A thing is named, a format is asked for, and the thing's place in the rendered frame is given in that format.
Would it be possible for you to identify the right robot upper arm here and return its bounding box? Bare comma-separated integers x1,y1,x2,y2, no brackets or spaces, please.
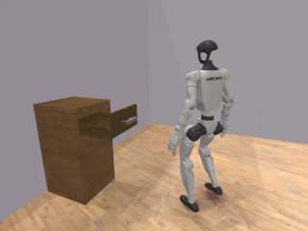
220,68,234,103

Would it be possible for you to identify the drawer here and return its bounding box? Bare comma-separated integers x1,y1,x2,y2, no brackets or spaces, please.
78,104,138,141

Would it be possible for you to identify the handle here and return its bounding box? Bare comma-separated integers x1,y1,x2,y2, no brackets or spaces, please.
121,116,137,124

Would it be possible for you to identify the robot right forearm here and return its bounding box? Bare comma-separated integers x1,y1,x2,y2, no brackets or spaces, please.
220,100,234,122

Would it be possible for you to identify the left robot hand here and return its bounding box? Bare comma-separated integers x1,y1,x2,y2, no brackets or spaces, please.
167,132,182,156

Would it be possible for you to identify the robot torso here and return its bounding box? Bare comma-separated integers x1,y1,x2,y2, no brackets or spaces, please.
195,67,223,136

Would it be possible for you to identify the right robot hand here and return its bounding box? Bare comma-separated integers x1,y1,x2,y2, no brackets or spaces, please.
219,120,228,138

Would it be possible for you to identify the cabinet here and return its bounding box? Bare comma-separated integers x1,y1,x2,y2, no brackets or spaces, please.
33,96,115,205

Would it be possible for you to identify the robot left forearm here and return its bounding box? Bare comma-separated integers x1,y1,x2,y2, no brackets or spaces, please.
173,99,192,136

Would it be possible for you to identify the robot left foot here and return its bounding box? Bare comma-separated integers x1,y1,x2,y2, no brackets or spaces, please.
180,194,199,213

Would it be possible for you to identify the left robot upper arm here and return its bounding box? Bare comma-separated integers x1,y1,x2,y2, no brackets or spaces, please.
185,70,200,110

